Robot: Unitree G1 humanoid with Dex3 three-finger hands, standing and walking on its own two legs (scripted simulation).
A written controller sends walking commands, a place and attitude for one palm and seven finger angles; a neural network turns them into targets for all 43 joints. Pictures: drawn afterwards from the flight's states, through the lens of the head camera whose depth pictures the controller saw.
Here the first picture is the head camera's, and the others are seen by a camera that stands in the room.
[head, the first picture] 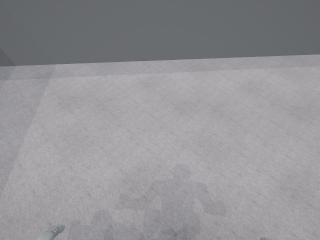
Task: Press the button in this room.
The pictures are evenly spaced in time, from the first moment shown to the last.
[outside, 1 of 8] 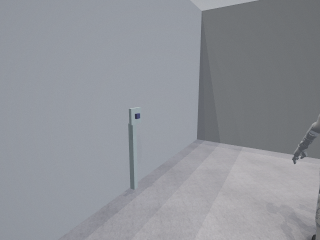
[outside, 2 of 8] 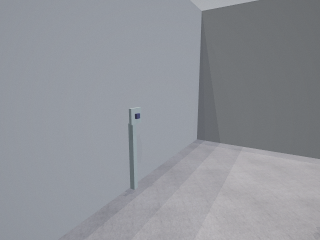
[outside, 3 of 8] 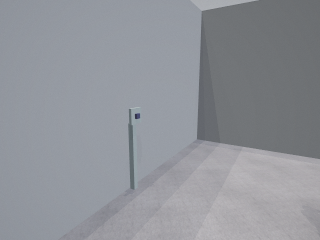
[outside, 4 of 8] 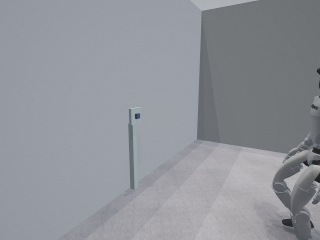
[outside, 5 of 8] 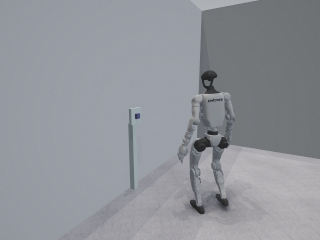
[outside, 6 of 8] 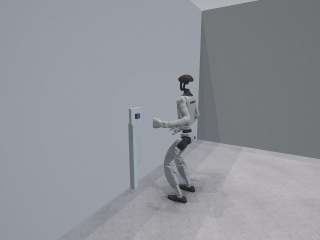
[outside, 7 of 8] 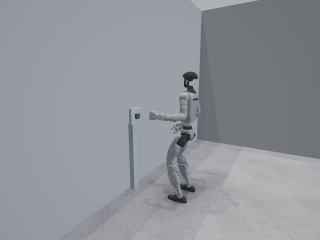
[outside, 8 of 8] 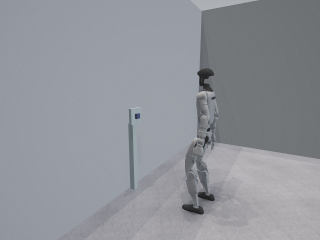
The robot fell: no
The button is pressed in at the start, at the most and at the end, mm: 0 13 0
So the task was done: yes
